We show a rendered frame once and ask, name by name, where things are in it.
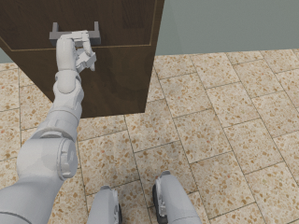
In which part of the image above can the left robot upper arm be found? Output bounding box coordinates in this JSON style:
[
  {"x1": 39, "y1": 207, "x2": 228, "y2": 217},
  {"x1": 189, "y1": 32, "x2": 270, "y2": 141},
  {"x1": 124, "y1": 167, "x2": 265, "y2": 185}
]
[{"x1": 0, "y1": 137, "x2": 78, "y2": 224}]

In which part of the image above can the drawer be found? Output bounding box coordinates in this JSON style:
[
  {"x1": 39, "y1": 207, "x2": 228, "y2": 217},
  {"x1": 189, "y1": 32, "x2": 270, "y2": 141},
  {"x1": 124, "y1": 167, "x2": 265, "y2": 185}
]
[{"x1": 0, "y1": 0, "x2": 155, "y2": 50}]

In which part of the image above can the right robot shin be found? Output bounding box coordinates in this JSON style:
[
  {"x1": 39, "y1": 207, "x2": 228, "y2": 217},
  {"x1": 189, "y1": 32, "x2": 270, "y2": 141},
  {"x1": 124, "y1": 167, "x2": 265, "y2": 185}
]
[{"x1": 157, "y1": 170, "x2": 171, "y2": 216}]

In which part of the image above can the handle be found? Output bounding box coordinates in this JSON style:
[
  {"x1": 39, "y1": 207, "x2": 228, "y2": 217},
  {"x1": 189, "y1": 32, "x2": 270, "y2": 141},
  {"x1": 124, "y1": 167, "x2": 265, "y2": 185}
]
[{"x1": 49, "y1": 21, "x2": 101, "y2": 47}]

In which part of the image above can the robot left forearm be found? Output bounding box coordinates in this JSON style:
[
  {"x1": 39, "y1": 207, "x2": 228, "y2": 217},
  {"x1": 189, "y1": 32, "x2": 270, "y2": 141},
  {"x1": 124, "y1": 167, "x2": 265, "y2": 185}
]
[{"x1": 16, "y1": 70, "x2": 84, "y2": 176}]

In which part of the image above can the left robot hand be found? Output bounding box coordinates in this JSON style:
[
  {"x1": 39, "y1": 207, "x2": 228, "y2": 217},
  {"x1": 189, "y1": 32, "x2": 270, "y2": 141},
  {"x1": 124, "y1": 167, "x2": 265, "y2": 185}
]
[{"x1": 56, "y1": 30, "x2": 96, "y2": 73}]

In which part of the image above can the robot left thigh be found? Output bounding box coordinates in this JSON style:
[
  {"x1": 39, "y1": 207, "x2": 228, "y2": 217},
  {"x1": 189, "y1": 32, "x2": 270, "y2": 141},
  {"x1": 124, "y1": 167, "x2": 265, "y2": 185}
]
[{"x1": 86, "y1": 189, "x2": 120, "y2": 224}]

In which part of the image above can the cabinet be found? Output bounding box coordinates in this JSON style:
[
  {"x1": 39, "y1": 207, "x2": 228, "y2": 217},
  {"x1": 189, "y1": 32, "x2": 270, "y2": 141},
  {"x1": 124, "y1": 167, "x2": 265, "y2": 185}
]
[{"x1": 0, "y1": 0, "x2": 164, "y2": 119}]

